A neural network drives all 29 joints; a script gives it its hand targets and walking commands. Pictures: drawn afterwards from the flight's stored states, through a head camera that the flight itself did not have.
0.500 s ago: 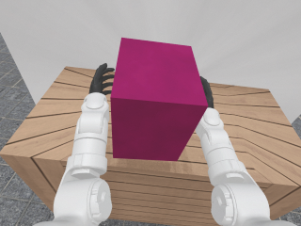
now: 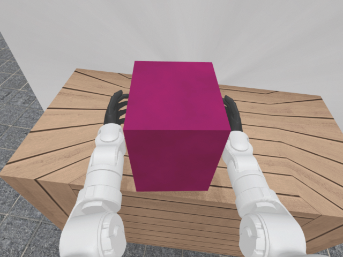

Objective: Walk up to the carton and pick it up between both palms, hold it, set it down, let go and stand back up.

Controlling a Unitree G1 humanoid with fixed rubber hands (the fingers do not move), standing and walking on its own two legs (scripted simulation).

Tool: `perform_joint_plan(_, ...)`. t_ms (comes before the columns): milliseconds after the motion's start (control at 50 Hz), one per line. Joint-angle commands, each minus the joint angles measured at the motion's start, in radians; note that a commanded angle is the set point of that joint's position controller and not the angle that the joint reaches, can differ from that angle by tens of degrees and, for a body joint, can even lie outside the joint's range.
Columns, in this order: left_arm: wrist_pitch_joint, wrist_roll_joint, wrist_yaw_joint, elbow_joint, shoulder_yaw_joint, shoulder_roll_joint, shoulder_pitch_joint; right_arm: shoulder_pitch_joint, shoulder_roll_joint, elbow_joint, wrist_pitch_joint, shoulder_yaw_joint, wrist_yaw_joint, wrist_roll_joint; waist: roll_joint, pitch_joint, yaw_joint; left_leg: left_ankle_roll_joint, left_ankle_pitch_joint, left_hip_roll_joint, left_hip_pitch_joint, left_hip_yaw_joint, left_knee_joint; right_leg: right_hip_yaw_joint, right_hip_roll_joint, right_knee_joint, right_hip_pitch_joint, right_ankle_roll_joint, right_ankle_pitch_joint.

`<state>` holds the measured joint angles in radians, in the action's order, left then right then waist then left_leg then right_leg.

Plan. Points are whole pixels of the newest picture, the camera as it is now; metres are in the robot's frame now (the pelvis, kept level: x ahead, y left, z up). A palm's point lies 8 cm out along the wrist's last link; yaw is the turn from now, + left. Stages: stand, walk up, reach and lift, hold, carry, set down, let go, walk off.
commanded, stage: set down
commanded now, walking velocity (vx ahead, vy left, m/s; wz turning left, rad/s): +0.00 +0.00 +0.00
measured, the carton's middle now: (172, 129) +0.42 +0.01 +0.06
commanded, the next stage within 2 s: none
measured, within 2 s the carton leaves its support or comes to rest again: rests again in 1.24 s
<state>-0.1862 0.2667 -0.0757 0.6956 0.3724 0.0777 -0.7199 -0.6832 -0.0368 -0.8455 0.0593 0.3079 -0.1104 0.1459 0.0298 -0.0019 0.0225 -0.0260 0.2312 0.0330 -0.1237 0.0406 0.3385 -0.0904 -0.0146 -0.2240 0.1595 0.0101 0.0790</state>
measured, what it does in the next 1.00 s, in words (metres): stands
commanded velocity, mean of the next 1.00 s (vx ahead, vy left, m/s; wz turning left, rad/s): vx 0.00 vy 0.00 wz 0.00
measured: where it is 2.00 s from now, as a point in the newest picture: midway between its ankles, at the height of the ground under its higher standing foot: outside the picture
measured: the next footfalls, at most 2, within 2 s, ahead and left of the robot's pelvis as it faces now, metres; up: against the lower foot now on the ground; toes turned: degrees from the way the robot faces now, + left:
none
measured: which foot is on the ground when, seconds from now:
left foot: down 0.00-1.00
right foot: down 0.00-1.00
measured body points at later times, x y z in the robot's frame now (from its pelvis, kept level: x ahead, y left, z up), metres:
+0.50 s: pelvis +0.00 +0.00 +0.00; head +0.03 +0.02 +0.45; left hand +0.42 +0.16 +0.08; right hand +0.42 -0.13 +0.08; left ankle -0.03 +0.13 -0.75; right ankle +0.02 -0.13 -0.75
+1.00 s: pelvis +0.00 +0.00 +0.00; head +0.06 +0.01 +0.45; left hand +0.43 +0.15 +0.05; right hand +0.42 -0.14 +0.05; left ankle -0.03 +0.13 -0.75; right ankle +0.02 -0.13 -0.75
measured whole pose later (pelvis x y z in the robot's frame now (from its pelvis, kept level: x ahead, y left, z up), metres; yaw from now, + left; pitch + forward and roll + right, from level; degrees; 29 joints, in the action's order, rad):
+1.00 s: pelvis +0.00 +0.00 +0.00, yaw -1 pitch +9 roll -1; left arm 0.05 0.33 -0.07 1.02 0.51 0.06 -0.83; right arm -0.75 -0.10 -0.94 0.18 0.63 -0.04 0.46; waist 0.01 -0.05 0.04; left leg -0.02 0.21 0.02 -0.27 0.03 0.33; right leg -0.08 -0.02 -0.23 0.31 0.01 0.06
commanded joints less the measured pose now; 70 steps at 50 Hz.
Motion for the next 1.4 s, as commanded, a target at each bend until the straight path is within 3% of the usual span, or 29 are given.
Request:
perform_joint_plan(0, 0.077, -0.04, 0.117, -0.101, -0.407, 0.577, -0.713, -0.85, -0.543, 0.197, 0.107, -0.293, 0.133, 0.034, -0.053, -0.631, -0.006, -0.068, -0.464, -0.059, -0.012, -0.119, -0.007, -0.022, 0.051, -0.094, -0.412, -0.004, -0.354)
perform_joint_plan(20, 0.086, -0.054, 0.117, -0.095, -0.419, 0.583, -0.729, -0.855, -0.536, 0.199, 0.112, -0.269, 0.136, 0.044, -0.068, -0.643, -0.028, -0.08, -0.482, -0.058, -0.024, -0.114, 0.002, -0.033, 0.048, -0.102, -0.417, -0.001, -0.364)
perform_joint_plan(60, 0.097, -0.054, 0.113, -0.067, -0.43, 0.613, -0.732, -0.883, -0.53, 0.199, 0.13, -0.261, 0.134, 0.051, -0.07, -0.697, -0.029, -0.095, -0.528, -0.057, 0.009, -0.11, 0.023, -0.032, 0.054, -0.107, -0.394, -0.002, -0.389)
perform_joint_plan(80, 0.096, -0.043, 0.117, -0.024, -0.388, 0.588, -0.701, -0.865, -0.525, 0.195, 0.125, -0.265, 0.129, 0.044, -0.056, -0.65, -0.004, -0.084, -0.556, -0.052, -0.005, -0.104, 0.027, -0.029, 0.052, -0.102, -0.392, -0.002, -0.404)
perform_joint_plan(100, 0.102, -0.054, 0.119, -0.044, -0.4, 0.589, -0.716, -0.864, -0.535, 0.205, 0.123, -0.265, 0.128, 0.059, -0.06, -0.674, -0.023, -0.082, -0.55, -0.059, -0.007, -0.113, 0.029, -0.026, 0.05, -0.105, -0.403, 0.004, -0.426)
perform_joint_plan(140, 0.114, -0.034, 0.123, -0.02, -0.363, 0.584, -0.726, -0.854, -0.528, 0.16, 0.118, -0.222, 0.134, 0.086, -0.057, -0.648, -0.015, -0.081, -0.502, -0.06, -0.046, -0.1, 0.004, -0.022, 0.049, -0.098, -0.413, 0.0, -0.419)
perform_joint_plan(180, 0.111, -0.021, 0.131, 0.001, -0.327, 0.548, -0.727, -0.823, -0.522, 0.107, 0.109, -0.173, 0.141, 0.111, -0.046, -0.592, -0.035, -0.076, -0.445, -0.056, -0.086, -0.11, -0.019, -0.024, 0.041, -0.095, -0.438, 0.004, -0.386)
perform_joint_plan(200, 0.112, -0.012, 0.132, 0.011, -0.315, 0.531, -0.728, -0.802, -0.534, 0.087, 0.106, -0.184, 0.142, 0.11, -0.034, -0.59, -0.014, -0.067, -0.446, -0.053, -0.091, -0.113, -0.024, -0.02, 0.04, -0.106, -0.459, 0.005, -0.407)
perform_joint_plan(280, 0.132, -0.002, 0.135, 0.064, -0.298, 0.557, -0.706, -0.885, -0.536, 0.131, 0.141, -0.185, 0.149, 0.109, -0.058, -0.659, 0.01, -0.084, -0.554, -0.052, -0.059, -0.12, 0.012, -0.014, 0.042, -0.116, -0.467, 0.003, -0.48)
perform_joint_plan(320, 0.156, 0.007, 0.128, 0.031, -0.312, 0.558, -0.733, -0.859, -0.555, 0.088, 0.153, -0.162, 0.154, 0.137, -0.073, -0.682, -0.016, -0.088, -0.542, -0.051, -0.075, -0.124, 0.007, -0.025, 0.042, -0.116, -0.464, 0.0, -0.49)
perform_joint_plan(340, 0.161, 0.005, 0.124, 0.046, -0.291, 0.546, -0.729, -0.878, -0.556, 0.1, 0.154, -0.169, 0.161, 0.137, -0.063, -0.688, 0.027, -0.075, -0.518, -0.046, -0.09, -0.124, -0.005, -0.015, 0.038, -0.12, -0.468, 0.0, -0.461)
perform_joint_plan(360, 0.16, 0.025, 0.121, 0.059, -0.267, 0.536, -0.725, -0.862, -0.539, 0.084, 0.154, -0.143, 0.17, 0.149, -0.05, -0.665, 0.006, -0.081, -0.497, -0.051, -0.102, -0.124, -0.01, -0.018, 0.041, -0.112, -0.447, 0.005, -0.459)
perform_joint_plan(400, 0.167, 0.034, 0.118, 0.089, -0.231, 0.527, -0.713, -0.831, -0.558, 0.05, 0.151, -0.145, 0.178, 0.152, -0.02, -0.627, 0.032, -0.074, -0.499, -0.043, -0.126, -0.122, -0.02, -0.009, 0.038, -0.119, -0.483, -0.001, -0.453)
perform_joint_plan(480, 0.172, 0.034, 0.112, 0.089, -0.232, 0.512, -0.753, -0.863, -0.524, 0.049, 0.168, -0.077, 0.189, 0.189, -0.059, -0.643, 0.005, -0.082, -0.495, -0.043, -0.065, -0.133, -0.014, -0.026, 0.047, -0.097, -0.404, -0.004, -0.353)
perform_joint_plan(500, 0.176, 0.043, 0.109, 0.103, -0.211, 0.513, -0.757, -0.862, -0.52, 0.044, 0.165, -0.082, 0.192, 0.196, -0.052, -0.636, 0.035, -0.074, -0.466, -0.047, -0.088, -0.139, -0.026, -0.026, 0.045, -0.085, -0.405, -0.01, -0.319)
perform_joint_plan(520, 0.182, 0.039, 0.105, 0.099, -0.22, 0.506, -0.748, -0.87, -0.52, 0.058, 0.167, -0.068, 0.194, 0.202, -0.049, -0.649, 0.022, -0.077, -0.448, -0.046, -0.092, -0.143, -0.029, -0.026, 0.043, -0.093, -0.401, -0.001, -0.318)
perform_joint_plan(560, 0.194, 0.041, 0.111, 0.096, -0.199, 0.484, -0.776, -0.863, -0.52, 0.046, 0.173, -0.032, 0.194, 0.234, -0.04, -0.673, 0.007, -0.068, -0.433, -0.042, -0.093, -0.136, -0.026, -0.027, 0.041, -0.086, -0.399, -0.003, -0.332)
perform_joint_plan(580, 0.2, 0.045, 0.108, 0.113, -0.201, 0.508, -0.769, -0.862, -0.52, 0.038, 0.181, -0.036, 0.196, 0.249, -0.059, -0.68, 0.022, -0.071, -0.455, -0.045, -0.082, -0.145, -0.015, -0.023, 0.036, -0.094, -0.388, -0.007, -0.345)
perform_joint_plan(600, 0.208, 0.029, 0.108, 0.116, -0.21, 0.504, -0.791, -0.845, -0.525, 0.015, 0.185, -0.015, 0.197, 0.248, -0.049, -0.688, -0.006, -0.077, -0.481, -0.039, -0.072, -0.139, -0.019, -0.029, 0.043, -0.095, -0.391, -0.008, -0.358)
perform_joint_plan(660, 0.225, 0.049, 0.11, 0.157, -0.166, 0.475, -0.76, -0.831, -0.541, 0.001, 0.177, -0.01, 0.204, 0.271, -0.026, -0.661, 0.019, -0.06, -0.419, -0.052, -0.132, -0.158, -0.037, -0.011, 0.027, -0.105, -0.425, 0.0, -0.352)
perform_joint_plan(740, 0.247, 0.053, 0.123, 0.167, -0.161, 0.476, -0.765, -0.809, -0.555, -0.01, 0.19, 0.008, 0.198, 0.299, -0.032, -0.673, -0.007, -0.052, -0.402, -0.046, -0.183, -0.156, -0.051, -0.011, 0.021, -0.115, -0.461, 0.004, -0.389)
perform_joint_plan(780, 0.257, 0.064, 0.123, 0.174, -0.143, 0.464, -0.797, -0.823, -0.565, -0.028, 0.193, 0.025, 0.201, 0.318, -0.041, -0.677, 0.017, -0.054, -0.378, -0.047, -0.206, -0.152, -0.054, -0.012, 0.02, -0.117, -0.456, 0.004, -0.374)
perform_joint_plan(920, 0.306, 0.061, 0.12, 0.242, -0.121, 0.452, -0.767, -0.818, -0.574, -0.022, 0.224, 0.024, 0.198, 0.339, -0.019, -0.744, 0.013, -0.053, -0.458, -0.033, -0.213, -0.161, -0.025, -0.016, 0.018, -0.148, -0.447, 0.014, -0.456)
perform_joint_plan(960, 0.307, 0.077, 0.126, 0.249, -0.119, 0.466, -0.753, -0.791, -0.582, -0.045, 0.226, 0.009, 0.2, 0.346, -0.047, -0.717, 0.024, -0.039, -0.462, -0.041, -0.234, -0.159, -0.027, -0.015, 0.009, -0.153, -0.461, 0.009, -0.479)
perform_joint_plan(1000, 0.308, 0.083, 0.125, 0.269, -0.106, 0.459, -0.73, -0.8, -0.567, -0.042, 0.225, 0.003, 0.205, 0.343, -0.018, -0.715, 0.032, -0.042, -0.464, -0.036, -0.223, -0.163, -0.031, -0.012, 0.017, -0.147, -0.442, 0.015, -0.474)
perform_joint_plan(1120, 0.296, 0.113, 0.126, 0.264, -0.097, 0.464, -0.694, -0.751, -0.567, -0.057, 0.238, 0.033, 0.205, 0.369, -0.037, -0.65, 0.03, -0.039, -0.476, -0.044, -0.224, -0.165, -0.035, -0.027, 0.015, -0.139, -0.425, 0.013, -0.457)
perform_joint_plan(1160, 0.303, 0.107, 0.125, 0.299, -0.08, 0.463, -0.676, -0.749, -0.563, -0.05, 0.24, 0.031, 0.203, 0.363, -0.004, -0.64, 0.025, -0.034, -0.449, -0.038, -0.229, -0.172, -0.048, -0.021, 0.016, -0.143, -0.444, 0.013, -0.451)
perform_joint_plan(1200, 0.304, 0.123, 0.126, 0.299, -0.07, 0.464, -0.664, -0.746, -0.569, -0.059, 0.241, 0.022, 0.204, 0.371, -0.014, -0.629, 0.047, -0.029, -0.435, -0.04, -0.238, -0.178, -0.044, -0.022, 0.008, -0.147, -0.442, 0.011, -0.457)
perform_joint_plan(1380, 0.307, 0.143, 0.127, 0.301, -0.031, 0.436, -0.669, -0.728, -0.544, -0.071, 0.244, 0.09, 0.202, 0.408, -0.006, -0.582, 0.03, -0.021, -0.378, -0.033, -0.237, -0.176, -0.061, -0.028, 0.017, -0.117, -0.383, 0.008, -0.315)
